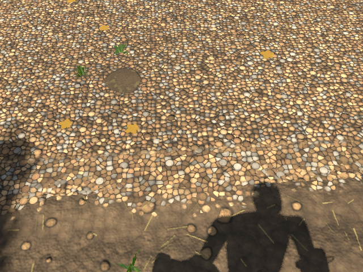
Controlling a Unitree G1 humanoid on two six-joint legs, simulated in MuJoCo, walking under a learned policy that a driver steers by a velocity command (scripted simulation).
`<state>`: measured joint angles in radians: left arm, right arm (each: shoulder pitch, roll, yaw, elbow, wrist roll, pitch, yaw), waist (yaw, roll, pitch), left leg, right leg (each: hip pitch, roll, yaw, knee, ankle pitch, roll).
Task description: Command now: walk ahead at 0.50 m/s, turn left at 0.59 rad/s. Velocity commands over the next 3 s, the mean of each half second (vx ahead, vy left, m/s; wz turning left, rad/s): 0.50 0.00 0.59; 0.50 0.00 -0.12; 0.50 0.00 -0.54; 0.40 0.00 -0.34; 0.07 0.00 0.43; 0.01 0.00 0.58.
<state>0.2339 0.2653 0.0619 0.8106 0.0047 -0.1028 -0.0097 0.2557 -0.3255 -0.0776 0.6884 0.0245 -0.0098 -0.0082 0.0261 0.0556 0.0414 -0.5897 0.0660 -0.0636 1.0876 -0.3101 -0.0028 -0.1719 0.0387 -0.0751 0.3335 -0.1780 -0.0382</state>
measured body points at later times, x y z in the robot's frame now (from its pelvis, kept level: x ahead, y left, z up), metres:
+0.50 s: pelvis +0.26 +0.09 +0.00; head +0.29 +0.11 +0.45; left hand +0.33 +0.40 -0.10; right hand +0.45 -0.15 -0.10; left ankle +0.26 +0.16 -0.74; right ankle +0.33 -0.08 -0.67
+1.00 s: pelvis +0.56 +0.09 +0.00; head +0.59 +0.08 +0.45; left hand +0.61 +0.38 -0.11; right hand +0.74 -0.15 -0.11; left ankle +0.51 +0.24 -0.67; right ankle +0.60 +0.03 -0.74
